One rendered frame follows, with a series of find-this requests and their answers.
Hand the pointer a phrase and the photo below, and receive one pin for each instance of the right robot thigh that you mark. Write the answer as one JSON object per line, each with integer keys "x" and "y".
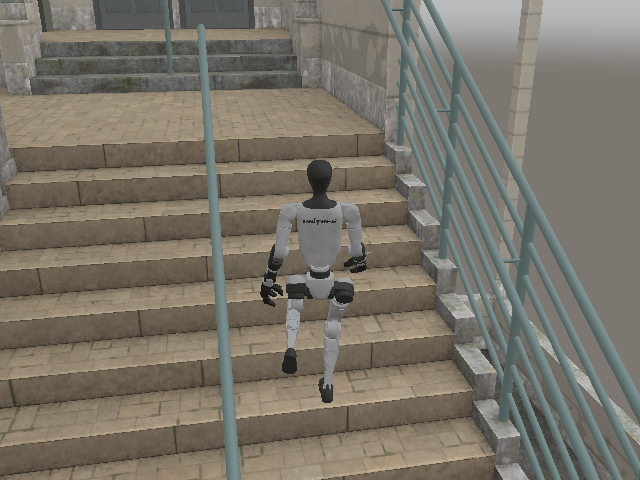
{"x": 343, "y": 295}

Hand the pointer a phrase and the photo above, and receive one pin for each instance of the robot right forearm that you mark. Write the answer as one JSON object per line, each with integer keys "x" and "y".
{"x": 361, "y": 260}

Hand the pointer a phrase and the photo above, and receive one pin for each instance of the right robot upper arm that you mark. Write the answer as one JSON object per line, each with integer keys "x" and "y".
{"x": 351, "y": 213}

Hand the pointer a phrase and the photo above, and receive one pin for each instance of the left robot shin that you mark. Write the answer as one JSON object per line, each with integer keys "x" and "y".
{"x": 292, "y": 325}

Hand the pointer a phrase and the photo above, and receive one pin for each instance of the right robot hand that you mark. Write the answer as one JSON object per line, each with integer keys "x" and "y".
{"x": 351, "y": 262}

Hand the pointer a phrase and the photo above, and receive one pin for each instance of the robot left forearm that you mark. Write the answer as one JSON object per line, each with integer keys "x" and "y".
{"x": 272, "y": 269}

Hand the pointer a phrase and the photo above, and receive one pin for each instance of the left robot hand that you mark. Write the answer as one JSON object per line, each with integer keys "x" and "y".
{"x": 265, "y": 291}

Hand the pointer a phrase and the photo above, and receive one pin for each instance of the left robot upper arm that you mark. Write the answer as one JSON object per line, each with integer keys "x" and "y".
{"x": 287, "y": 213}

